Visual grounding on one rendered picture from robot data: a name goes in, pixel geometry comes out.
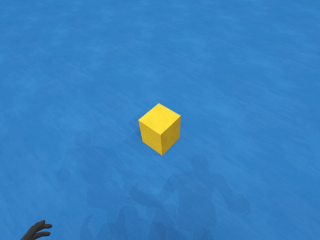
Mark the carton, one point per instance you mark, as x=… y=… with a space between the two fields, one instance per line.
x=160 y=128

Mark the robot left hand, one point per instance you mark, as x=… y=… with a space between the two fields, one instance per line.
x=31 y=233

